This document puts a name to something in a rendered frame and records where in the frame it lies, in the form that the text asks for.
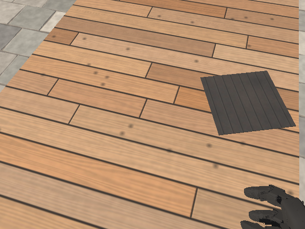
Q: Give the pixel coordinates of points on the robot right hand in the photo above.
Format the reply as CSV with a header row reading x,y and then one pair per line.
x,y
291,216

